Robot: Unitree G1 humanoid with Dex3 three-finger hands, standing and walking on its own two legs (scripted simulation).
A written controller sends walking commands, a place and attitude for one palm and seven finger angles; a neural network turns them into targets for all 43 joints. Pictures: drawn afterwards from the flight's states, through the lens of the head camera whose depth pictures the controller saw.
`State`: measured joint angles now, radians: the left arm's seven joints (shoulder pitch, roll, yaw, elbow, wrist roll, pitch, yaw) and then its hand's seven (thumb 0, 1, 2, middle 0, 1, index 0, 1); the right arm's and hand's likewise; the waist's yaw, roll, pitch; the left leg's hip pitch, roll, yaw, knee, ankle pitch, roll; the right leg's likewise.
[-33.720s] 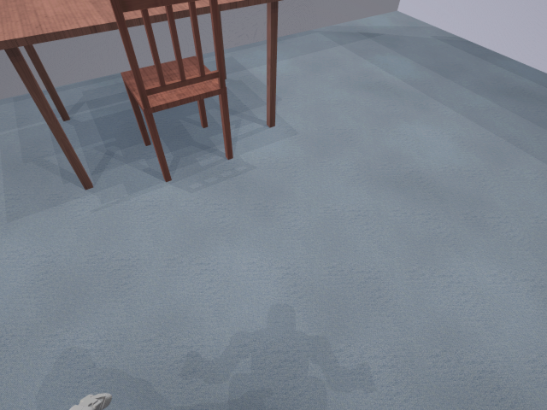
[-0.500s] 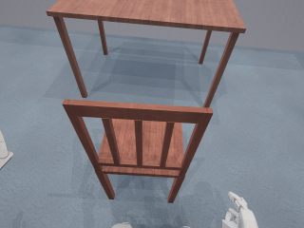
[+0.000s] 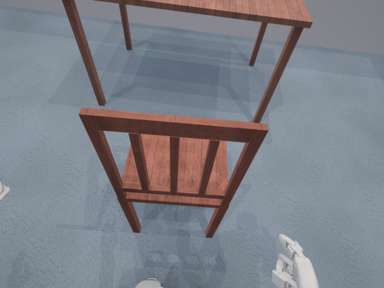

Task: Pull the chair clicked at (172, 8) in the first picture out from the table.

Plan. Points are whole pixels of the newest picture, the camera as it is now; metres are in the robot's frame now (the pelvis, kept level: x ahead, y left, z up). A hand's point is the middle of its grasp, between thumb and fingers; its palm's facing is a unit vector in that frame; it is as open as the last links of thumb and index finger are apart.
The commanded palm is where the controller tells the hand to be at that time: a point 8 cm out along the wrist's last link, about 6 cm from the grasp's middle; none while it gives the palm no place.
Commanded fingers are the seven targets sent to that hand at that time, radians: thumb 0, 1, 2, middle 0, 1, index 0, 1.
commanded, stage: step back with the hand held close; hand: left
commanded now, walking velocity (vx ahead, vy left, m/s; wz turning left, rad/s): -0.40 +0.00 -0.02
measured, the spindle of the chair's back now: (174, 166) +0.42 +0.08 -0.09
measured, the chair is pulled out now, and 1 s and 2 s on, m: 0.67 0.67 0.67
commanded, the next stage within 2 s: stop stepping back and stand still in 0.10 s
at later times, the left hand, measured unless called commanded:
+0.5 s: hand out of the picture +0.10 +0.24 +0.17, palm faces +0.40 -0.79 -0.47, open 7.4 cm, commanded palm +0.05 +0.28 +0.18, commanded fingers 0.00 0.90 0.90 -0.20 -0.30 -0.20 -0.30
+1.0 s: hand out of the picture +0.03 +0.26 +0.19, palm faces +0.44 -0.74 -0.52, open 7.4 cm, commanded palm -0.03 +0.29 +0.18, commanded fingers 0.00 0.90 0.90 -0.20 -0.30 -0.20 -0.30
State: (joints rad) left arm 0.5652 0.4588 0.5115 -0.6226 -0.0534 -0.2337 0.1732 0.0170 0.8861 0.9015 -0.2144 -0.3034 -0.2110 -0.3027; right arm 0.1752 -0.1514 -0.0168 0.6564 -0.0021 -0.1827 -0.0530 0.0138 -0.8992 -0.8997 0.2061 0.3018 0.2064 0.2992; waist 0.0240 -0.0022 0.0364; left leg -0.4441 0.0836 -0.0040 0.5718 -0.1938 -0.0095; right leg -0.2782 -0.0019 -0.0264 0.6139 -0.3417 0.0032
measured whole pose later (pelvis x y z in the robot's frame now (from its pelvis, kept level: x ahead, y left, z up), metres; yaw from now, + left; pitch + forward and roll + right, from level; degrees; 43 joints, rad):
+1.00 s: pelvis -0.16 -0.01 +0.00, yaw +2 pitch -2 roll -2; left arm 0.58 0.48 0.47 -0.52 -0.05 -0.22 0.14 0.02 0.89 0.90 -0.21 -0.30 -0.21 -0.30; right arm 0.29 -0.17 0.00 0.64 0.01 -0.12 -0.06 0.01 -0.90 -0.90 0.21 0.30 0.21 0.30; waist -0.02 0.03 0.00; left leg -0.45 0.03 -0.05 0.64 -0.29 0.00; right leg -0.11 0.05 -0.13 0.44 -0.29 -0.05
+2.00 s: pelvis -0.15 +0.02 +0.01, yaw +3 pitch -1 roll +0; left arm 0.34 0.13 -0.04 1.06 0.00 0.01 0.03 0.01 0.91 0.90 -0.20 -0.30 -0.20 -0.30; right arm 0.33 -0.14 0.01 1.06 -0.01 0.00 -0.03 0.02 -0.93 -0.90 0.20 0.30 0.20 0.30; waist 0.01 0.03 0.04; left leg -0.24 -0.03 -0.02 0.46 -0.21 0.02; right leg -0.20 -0.01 -0.02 0.47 -0.26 -0.01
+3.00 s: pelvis -0.15 +0.00 +0.01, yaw +2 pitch -1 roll +0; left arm 0.32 0.13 -0.02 1.06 0.00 0.00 0.04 0.01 0.91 0.90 -0.20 -0.30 -0.20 -0.30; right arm 0.32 -0.11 0.00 1.08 -0.01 0.00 -0.04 0.00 -0.91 -0.90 0.20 0.30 0.20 0.30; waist 0.00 0.01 0.06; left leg -0.21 0.01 -0.03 0.44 -0.21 -0.02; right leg -0.17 0.04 -0.04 0.44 -0.25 -0.05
